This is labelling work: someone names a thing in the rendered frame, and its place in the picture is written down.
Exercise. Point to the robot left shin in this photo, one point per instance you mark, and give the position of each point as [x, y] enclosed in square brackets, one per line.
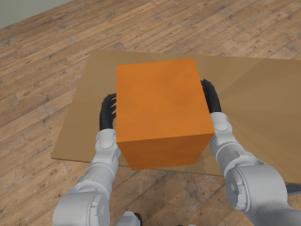
[129, 213]

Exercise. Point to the right robot hand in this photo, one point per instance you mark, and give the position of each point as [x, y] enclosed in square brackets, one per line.
[211, 96]

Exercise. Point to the left robot upper arm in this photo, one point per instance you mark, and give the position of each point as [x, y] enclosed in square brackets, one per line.
[82, 209]

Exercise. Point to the left robot hand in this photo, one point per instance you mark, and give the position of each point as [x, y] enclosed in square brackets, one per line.
[106, 116]

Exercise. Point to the right robot forearm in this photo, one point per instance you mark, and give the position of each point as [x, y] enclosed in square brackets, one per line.
[226, 150]

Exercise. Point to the carton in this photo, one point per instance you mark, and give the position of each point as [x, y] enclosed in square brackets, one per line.
[162, 117]

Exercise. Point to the table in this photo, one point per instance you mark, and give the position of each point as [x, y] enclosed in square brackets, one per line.
[261, 98]

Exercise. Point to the left robot forearm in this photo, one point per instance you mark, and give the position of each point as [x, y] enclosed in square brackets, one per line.
[102, 170]

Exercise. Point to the right robot upper arm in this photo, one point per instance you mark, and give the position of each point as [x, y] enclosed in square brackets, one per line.
[258, 191]

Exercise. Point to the robot left thigh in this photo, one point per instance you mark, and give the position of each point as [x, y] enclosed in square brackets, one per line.
[128, 221]

